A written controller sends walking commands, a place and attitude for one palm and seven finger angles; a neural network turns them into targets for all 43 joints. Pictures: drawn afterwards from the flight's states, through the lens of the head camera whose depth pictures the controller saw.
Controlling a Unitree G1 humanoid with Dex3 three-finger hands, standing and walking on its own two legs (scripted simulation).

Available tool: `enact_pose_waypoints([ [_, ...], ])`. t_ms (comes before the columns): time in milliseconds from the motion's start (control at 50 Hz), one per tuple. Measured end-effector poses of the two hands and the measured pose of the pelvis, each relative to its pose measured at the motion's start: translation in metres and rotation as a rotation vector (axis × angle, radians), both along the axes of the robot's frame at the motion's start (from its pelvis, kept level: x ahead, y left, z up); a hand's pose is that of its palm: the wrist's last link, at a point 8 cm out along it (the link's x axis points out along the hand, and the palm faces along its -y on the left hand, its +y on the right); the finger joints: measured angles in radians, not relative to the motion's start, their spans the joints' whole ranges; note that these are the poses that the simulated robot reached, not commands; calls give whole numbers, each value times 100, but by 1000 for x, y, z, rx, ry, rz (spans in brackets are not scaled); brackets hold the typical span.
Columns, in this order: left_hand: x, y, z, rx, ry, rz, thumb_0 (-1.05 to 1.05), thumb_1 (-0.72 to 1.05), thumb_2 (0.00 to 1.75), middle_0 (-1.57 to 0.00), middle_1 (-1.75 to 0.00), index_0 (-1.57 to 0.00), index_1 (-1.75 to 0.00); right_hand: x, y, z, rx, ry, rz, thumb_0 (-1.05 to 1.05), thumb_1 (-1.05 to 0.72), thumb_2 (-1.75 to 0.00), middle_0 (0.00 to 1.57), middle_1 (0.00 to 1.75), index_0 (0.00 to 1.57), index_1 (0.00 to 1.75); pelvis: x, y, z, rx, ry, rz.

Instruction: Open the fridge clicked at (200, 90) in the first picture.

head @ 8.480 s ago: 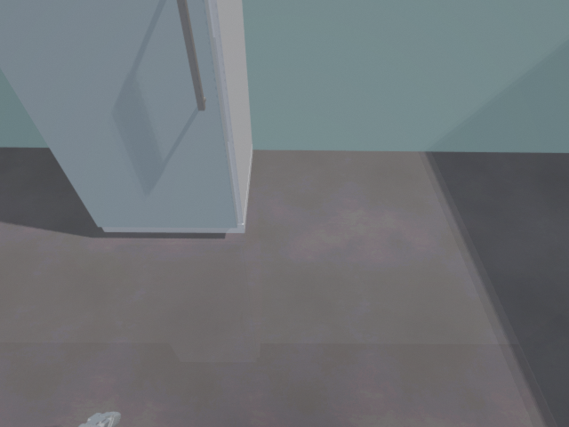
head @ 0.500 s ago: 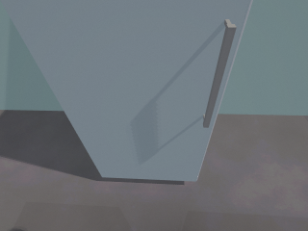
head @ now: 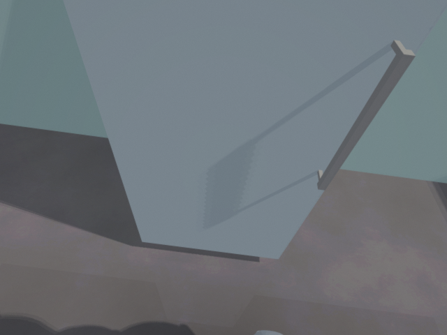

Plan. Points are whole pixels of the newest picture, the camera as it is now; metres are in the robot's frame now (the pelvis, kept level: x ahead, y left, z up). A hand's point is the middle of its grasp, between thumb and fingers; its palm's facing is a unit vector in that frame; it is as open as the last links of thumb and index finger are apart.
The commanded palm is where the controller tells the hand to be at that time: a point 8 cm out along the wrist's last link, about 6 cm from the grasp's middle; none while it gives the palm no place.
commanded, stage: come to a stop and stand still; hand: right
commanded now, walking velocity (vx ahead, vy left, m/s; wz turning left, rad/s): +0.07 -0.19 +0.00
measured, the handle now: (351, 130) +0.50 -0.24 +0.11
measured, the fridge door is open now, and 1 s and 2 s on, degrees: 0 0 0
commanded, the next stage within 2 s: look again from close up in 0.94 s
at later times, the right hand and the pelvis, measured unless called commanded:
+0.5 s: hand out of the picture -0.03 -0.23 -0.18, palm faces +0.07 +0.98 -0.20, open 7.3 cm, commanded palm none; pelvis -0.03 -0.04 +0.01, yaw +0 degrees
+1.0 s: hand out of the picture -0.02 -0.23 -0.17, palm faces +0.02 +0.97 -0.23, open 7.3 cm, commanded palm none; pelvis -0.02 -0.05 +0.00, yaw +0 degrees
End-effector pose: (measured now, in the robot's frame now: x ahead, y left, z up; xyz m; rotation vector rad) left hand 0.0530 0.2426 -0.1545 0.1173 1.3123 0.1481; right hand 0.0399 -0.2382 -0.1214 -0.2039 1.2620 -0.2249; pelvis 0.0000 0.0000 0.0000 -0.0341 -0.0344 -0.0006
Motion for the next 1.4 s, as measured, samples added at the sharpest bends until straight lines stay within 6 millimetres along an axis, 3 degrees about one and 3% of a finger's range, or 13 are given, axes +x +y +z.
enact_pose_waypoints([
  [80,-14,5,6,-2,23,-15,1,91,90,-20,-30,-20,-30,-6,7,7,8,-9,-11,0,-91,-89,21,30,21,30,-6,2,7,-12,15,-6],
  [200,-29,-2,15,15,50,-44,1,91,90,-20,-30,-20,-30,-26,-4,5,19,-2,-35,0,-91,-89,21,30,21,30,-15,-5,10,-13,30,-12],
  [380,-50,-44,25,59,19,-51,1,91,90,-20,-30,-20,-30,-67,-39,-22,74,94,-70,0,-91,-89,20,30,21,30,-27,-36,4,28,22,-15],
  [440,-59,-59,25,45,40,-46,1,91,90,-20,-30,-20,-30,-71,-42,-23,85,113,-61,1,-91,-89,20,30,20,30,-26,-41,6,24,20,-13],
  [560,-73,-70,19,25,76,-17,1,92,90,-20,-30,-20,-30,-76,-35,-20,102,143,-34,0,-91,-89,20,30,20,30,-26,-49,7,30,12,-1],
  [760,-91,-83,18,-4,109,12,1,91,90,-20,-30,-20,-30,-74,-27,-21,111,156,-6,1,-92,-89,20,30,20,30,-25,-52,8,35,14,9],
  [960,-82,-84,3,-35,40,-12,1,91,90,-20,-30,-20,-30,-66,-37,-14,58,114,11,1,-91,-89,20,30,20,30,-21,-53,1,27,9,6],
  [1200,-75,-64,1,-43,47,-13,1,91,90,-20,-30,-20,-30,-40,-26,-5,31,70,30,0,-91,-89,20,30,20,30,-16,-36,4,15,6,15],
  [1400,-76,-42,4,-17,74,-14,1,90,90,-20,-30,-20,-30,-33,-13,-5,34,59,31,1,-92,-89,20,30,21,30,-15,-21,5,16,7,12],
])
